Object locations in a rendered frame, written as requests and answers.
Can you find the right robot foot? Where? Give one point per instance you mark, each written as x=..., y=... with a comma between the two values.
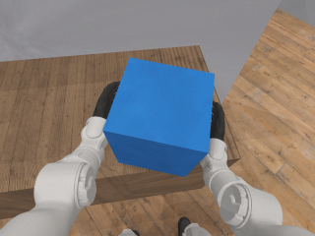
x=182, y=224

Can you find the robot left hand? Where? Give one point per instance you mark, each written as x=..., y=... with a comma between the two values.
x=105, y=100

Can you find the robot left shin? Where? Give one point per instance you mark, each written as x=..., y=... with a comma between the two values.
x=128, y=231

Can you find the pedestal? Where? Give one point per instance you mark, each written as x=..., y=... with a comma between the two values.
x=45, y=104

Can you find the right robot upper arm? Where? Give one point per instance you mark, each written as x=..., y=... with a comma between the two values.
x=252, y=212

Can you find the left robot forearm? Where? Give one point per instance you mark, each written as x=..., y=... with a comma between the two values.
x=91, y=148

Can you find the carton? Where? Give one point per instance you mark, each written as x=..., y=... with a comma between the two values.
x=160, y=118

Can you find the robot right hand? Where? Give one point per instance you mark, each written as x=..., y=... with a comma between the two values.
x=218, y=123

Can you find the right robot forearm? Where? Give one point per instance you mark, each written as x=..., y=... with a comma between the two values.
x=216, y=174

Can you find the left robot upper arm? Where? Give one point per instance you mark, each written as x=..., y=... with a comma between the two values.
x=62, y=190

